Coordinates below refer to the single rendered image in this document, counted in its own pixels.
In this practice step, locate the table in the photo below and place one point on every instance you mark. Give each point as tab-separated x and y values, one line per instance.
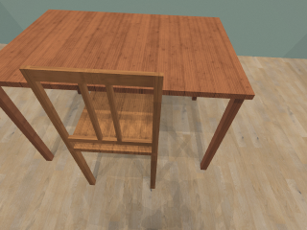
194	54

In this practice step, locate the chair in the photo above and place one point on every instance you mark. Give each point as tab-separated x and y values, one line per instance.
111	122

